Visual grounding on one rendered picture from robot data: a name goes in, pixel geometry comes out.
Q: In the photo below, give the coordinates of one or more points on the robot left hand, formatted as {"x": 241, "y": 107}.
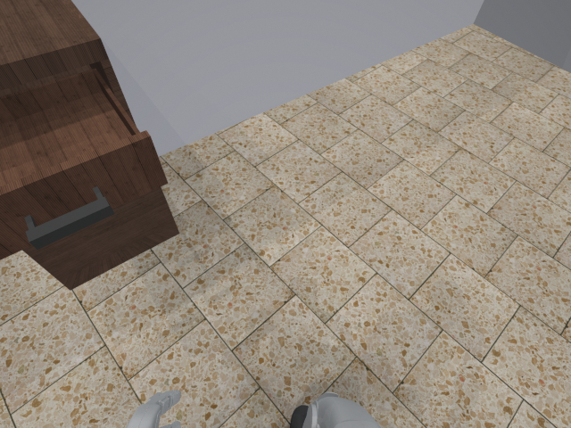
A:
{"x": 148, "y": 415}

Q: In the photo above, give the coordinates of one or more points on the cabinet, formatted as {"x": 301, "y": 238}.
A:
{"x": 45, "y": 40}

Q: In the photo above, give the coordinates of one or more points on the drawer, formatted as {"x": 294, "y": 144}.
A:
{"x": 58, "y": 141}

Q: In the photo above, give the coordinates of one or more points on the robot right foot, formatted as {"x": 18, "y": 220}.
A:
{"x": 299, "y": 416}

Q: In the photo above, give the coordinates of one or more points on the handle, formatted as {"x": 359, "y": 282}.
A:
{"x": 69, "y": 223}

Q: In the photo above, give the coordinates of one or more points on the right robot thigh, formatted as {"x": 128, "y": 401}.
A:
{"x": 335, "y": 412}

